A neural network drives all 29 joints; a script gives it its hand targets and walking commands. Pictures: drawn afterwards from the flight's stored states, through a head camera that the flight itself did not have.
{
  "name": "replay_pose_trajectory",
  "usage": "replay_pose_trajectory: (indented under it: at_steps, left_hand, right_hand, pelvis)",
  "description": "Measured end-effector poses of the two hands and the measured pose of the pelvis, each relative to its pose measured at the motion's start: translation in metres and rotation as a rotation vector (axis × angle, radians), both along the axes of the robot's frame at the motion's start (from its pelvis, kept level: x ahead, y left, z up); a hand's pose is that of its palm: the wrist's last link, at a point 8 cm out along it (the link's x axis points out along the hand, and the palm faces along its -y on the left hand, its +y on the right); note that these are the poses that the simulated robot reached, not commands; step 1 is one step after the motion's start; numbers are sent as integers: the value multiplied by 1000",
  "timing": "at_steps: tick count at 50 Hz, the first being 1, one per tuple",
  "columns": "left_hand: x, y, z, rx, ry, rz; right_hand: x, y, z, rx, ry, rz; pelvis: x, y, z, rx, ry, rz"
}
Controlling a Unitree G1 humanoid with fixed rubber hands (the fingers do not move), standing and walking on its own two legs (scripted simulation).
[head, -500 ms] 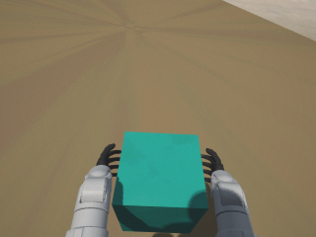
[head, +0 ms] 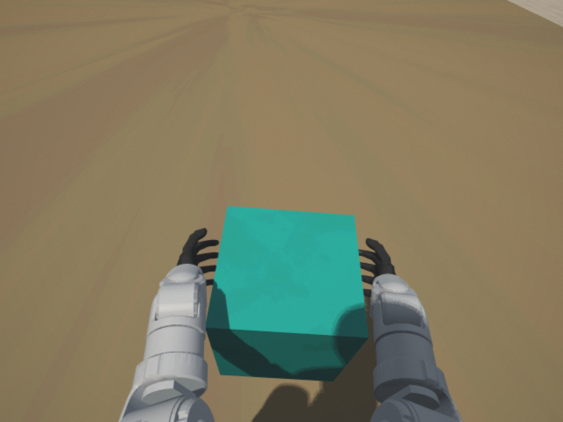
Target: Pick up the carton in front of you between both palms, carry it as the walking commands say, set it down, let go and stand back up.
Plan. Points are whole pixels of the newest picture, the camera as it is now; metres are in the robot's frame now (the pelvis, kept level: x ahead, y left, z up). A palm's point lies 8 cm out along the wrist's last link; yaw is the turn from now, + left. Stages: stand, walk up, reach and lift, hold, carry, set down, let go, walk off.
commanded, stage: set down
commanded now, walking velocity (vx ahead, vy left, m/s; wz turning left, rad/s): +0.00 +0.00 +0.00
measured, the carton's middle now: (283, 299) +0.34 +0.01 -0.06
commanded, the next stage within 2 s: none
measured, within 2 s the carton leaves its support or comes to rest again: neither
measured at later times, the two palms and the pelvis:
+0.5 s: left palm (204, 309) +0.37 +0.16 -0.17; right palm (347, 305) +0.40 -0.13 -0.18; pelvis -0.03 -0.03 -0.10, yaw +0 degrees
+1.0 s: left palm (210, 327) +0.40 +0.17 -0.33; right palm (329, 312) +0.46 -0.12 -0.32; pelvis -0.06 -0.02 -0.23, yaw -1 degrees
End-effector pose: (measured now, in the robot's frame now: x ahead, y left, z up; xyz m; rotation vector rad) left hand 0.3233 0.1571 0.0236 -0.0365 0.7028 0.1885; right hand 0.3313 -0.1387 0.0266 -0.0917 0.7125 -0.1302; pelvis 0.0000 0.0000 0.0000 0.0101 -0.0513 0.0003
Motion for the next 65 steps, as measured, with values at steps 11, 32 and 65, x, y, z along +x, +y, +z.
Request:
replay_pose_trajectory:
  at_steps: [11, 32, 65]
  left_hand:
    - [15, 3, -107, 45, 12, 35]
    - [55, 9, -233, 4, -27, 114]
    - [84, 14, -440, 33, 15, 199]
  right_hand:
    - [33, 4, -109, 7, 11, 61]
    - [87, 11, -236, 67, -23, 71]
    - [153, 23, -440, 24, 12, 216]
  pelvis:
    - [-15, -22, -27, -20, 336, 33]
    - [-34, -28, -133, -25, 766, 12]
    - [-72, -28, -292, -5, 899, -1]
